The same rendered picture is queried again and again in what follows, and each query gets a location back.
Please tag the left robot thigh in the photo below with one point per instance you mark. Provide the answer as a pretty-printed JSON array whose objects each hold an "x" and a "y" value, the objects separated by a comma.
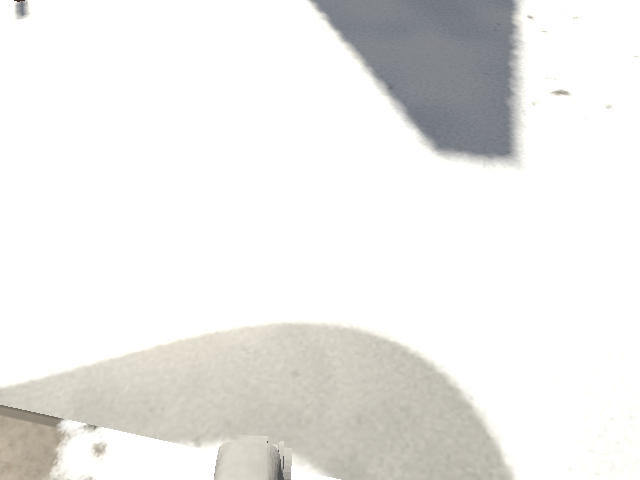
[{"x": 253, "y": 458}]

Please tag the left robot shin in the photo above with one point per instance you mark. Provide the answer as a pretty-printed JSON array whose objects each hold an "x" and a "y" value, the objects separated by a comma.
[{"x": 219, "y": 452}]

